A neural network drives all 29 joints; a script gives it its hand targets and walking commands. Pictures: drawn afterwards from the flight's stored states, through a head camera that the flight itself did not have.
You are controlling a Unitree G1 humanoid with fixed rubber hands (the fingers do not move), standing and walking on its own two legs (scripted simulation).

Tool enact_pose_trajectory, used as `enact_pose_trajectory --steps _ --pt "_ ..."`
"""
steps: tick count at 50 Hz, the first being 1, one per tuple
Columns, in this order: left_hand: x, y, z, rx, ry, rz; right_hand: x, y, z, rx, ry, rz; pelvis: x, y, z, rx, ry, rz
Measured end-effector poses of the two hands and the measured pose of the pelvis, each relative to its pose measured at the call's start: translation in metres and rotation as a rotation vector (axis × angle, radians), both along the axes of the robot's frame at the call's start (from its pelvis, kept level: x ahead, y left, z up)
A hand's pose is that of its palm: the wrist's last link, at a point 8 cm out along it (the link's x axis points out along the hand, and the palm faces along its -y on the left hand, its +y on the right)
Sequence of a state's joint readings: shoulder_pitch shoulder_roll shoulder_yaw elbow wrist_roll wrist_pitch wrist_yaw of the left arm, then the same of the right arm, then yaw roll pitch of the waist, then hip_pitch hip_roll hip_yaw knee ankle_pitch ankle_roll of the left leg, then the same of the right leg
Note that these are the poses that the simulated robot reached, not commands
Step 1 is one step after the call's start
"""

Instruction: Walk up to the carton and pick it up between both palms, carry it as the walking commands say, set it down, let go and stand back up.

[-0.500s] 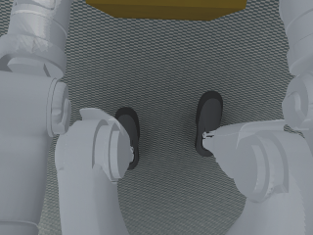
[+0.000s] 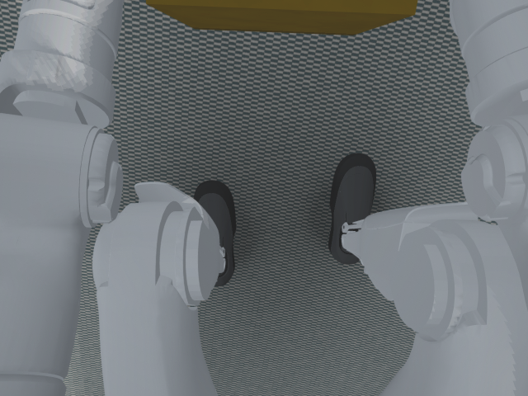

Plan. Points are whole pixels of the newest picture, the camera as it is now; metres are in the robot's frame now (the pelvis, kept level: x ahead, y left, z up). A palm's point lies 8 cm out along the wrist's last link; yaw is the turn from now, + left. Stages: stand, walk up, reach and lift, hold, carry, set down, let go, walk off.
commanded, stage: reach and lift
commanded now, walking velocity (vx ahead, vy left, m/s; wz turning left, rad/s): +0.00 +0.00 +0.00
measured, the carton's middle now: out of the picture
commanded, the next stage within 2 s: none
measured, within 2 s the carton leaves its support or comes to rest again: leaves its support in 0.54 s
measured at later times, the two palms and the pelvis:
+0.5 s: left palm out of the picture +0.57 +0.17 -0.18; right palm out of the picture +0.58 -0.15 -0.18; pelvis +0.00 +0.00 +0.00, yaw +0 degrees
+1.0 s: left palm out of the picture +0.58 +0.17 -0.10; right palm out of the picture +0.58 -0.15 -0.11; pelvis -0.01 +0.00 +0.01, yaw +1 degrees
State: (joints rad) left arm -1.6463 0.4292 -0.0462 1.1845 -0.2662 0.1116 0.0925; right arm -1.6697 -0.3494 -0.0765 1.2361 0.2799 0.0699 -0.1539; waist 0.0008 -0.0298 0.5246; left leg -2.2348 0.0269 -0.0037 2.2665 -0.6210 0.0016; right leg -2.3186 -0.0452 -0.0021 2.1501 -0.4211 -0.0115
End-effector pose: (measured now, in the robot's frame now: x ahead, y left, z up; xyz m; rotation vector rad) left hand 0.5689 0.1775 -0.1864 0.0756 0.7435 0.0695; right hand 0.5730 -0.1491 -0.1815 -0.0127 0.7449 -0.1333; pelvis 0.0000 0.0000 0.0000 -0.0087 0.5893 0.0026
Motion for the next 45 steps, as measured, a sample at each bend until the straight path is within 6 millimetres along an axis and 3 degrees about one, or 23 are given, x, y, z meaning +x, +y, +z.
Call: enact_pose_trajectory --steps 25,37,45 --pt "0.002 -0.003 0.002 -0.033 0.028 -0.008 0.004 -0.005 0.004 -0.002 0.025 0.023 0.001 -0.001 -0.001 0.002 0.000 0.001" --pt "0.012 -0.004 0.049 -0.033 -0.036 0.020 0.007 -0.003 0.045 -0.025 -0.034 0.021 -0.005 -0.001 0.003 0.004 -0.063 0.001" --pt "0.011 -0.002 0.064 -0.039 -0.032 0.035 0.004 -0.001 0.056 -0.046 -0.020 0.048 -0.007 -0.003 0.005 0.008 -0.087 0.002"
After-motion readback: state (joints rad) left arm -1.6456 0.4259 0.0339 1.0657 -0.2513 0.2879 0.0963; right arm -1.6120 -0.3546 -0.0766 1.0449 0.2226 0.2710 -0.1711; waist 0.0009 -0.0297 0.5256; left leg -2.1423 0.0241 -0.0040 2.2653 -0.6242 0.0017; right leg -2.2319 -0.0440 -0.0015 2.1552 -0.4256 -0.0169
